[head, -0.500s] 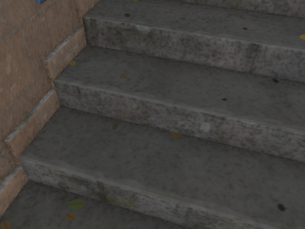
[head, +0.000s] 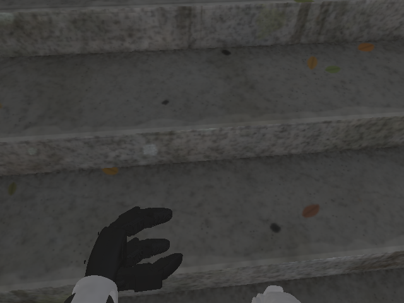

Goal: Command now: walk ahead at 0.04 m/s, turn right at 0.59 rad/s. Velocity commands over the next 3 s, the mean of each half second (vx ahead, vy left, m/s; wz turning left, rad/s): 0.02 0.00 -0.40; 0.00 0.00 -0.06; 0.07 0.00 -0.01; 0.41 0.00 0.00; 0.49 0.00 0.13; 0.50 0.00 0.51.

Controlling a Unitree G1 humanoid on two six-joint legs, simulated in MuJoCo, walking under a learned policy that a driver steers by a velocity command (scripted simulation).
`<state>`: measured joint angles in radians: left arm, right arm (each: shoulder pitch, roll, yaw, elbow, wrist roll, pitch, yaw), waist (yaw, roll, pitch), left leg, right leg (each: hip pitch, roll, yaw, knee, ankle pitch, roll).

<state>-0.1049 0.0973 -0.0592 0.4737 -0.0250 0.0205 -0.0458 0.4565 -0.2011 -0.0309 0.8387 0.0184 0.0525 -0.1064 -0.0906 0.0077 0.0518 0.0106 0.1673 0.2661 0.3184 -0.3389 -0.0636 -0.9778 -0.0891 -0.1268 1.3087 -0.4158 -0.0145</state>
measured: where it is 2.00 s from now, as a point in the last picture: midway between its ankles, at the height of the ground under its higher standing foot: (223, 300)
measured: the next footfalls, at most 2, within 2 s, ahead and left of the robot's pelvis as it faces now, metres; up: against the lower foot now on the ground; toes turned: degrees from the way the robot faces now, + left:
left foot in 0.56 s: +0.22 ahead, +0.12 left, +0.15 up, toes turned -11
right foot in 1.64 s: +0.26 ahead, -0.16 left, +0.15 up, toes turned -15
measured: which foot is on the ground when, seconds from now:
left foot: down 0.00-0.02, up 0.04-0.54, down 0.56-1.00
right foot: down 0.00-1.00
